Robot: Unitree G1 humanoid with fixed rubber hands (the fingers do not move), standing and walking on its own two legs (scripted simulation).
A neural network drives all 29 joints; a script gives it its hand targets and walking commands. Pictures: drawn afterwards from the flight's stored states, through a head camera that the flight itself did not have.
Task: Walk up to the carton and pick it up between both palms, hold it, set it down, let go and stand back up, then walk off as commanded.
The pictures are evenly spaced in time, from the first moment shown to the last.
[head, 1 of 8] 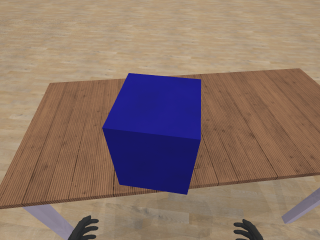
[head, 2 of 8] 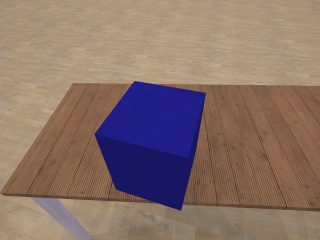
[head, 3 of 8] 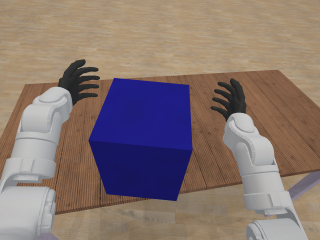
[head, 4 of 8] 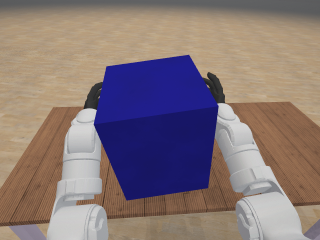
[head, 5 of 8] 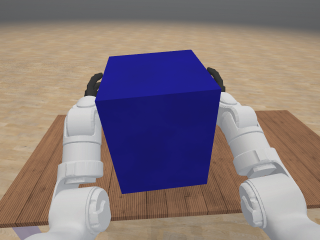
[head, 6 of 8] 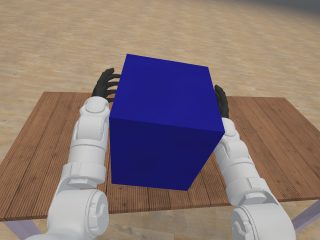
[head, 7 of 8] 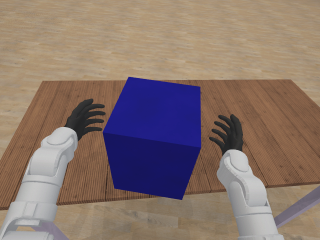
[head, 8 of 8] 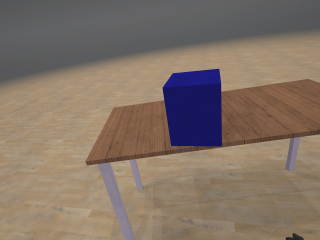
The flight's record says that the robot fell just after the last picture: yes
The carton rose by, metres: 0.19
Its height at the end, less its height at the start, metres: +0.00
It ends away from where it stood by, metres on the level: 0.01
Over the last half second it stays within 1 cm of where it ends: yes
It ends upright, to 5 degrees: yes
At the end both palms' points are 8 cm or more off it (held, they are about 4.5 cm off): yes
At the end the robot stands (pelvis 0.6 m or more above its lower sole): yes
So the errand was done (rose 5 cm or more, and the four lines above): yes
